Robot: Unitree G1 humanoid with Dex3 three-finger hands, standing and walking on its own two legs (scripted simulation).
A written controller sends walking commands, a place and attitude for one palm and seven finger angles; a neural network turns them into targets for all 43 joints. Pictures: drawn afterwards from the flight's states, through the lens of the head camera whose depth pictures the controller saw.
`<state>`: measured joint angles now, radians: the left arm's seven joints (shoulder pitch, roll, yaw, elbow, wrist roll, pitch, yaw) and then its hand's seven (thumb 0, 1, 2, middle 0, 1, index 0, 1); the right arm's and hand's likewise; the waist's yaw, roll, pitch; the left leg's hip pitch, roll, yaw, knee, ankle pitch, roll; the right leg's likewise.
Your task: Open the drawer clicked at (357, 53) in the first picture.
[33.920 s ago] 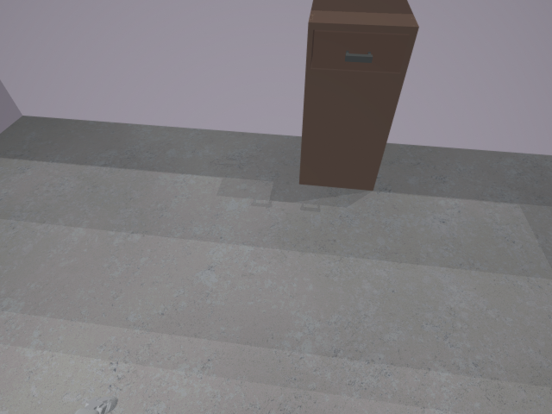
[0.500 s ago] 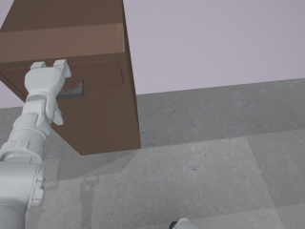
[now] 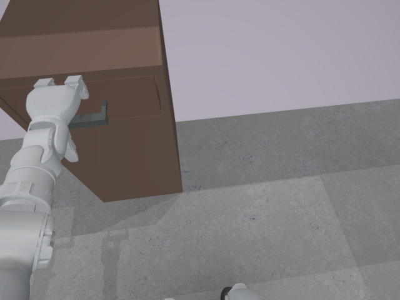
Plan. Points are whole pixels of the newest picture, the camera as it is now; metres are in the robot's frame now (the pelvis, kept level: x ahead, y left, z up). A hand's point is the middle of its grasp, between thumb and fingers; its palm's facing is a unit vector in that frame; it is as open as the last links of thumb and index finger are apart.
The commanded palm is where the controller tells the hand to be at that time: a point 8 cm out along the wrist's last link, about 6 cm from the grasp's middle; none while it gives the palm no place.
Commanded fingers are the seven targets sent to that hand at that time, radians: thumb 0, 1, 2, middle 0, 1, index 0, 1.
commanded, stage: re-aim the fingers above the handle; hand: left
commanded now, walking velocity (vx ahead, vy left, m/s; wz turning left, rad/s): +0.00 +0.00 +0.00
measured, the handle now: (86, 113) +0.54 +0.27 -0.02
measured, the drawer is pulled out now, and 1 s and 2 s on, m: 0.00 0.00 0.00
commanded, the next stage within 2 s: lower the fingers behind the handle in 1.34 s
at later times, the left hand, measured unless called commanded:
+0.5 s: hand (85, 122) +0.47 +0.23 +0.04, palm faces -0.06 +0.00 -1.00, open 13.8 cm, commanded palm +0.46 +0.24 +0.09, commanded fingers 0.00 -0.50 0.30 -0.30 -1.20 -0.30 -1.20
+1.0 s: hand (88, 118) +0.48 +0.23 +0.04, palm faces -0.04 -0.01 -1.00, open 13.8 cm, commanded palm +0.46 +0.25 +0.10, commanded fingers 0.00 -0.50 0.30 -0.30 -1.20 -0.30 -1.20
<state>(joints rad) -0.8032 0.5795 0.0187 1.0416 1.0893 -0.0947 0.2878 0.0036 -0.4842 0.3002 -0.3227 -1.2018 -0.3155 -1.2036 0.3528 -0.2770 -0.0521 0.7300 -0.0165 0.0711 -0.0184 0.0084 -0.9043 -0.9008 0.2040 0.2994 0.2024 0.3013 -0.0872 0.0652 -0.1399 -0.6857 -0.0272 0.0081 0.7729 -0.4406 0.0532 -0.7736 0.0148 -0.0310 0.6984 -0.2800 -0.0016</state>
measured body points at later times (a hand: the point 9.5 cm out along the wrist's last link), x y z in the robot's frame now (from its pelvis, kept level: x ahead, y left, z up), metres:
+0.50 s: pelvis +0.00 +0.00 +0.00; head +0.10 -0.01 +0.44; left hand +0.47 +0.23 +0.09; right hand +0.02 -0.28 -0.13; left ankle -0.06 +0.08 -0.71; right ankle +0.02 -0.12 -0.71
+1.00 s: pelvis +0.00 -0.01 +0.00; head +0.11 -0.02 +0.44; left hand +0.48 +0.23 +0.09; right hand +0.03 -0.29 -0.13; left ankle -0.06 +0.08 -0.71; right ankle +0.02 -0.12 -0.71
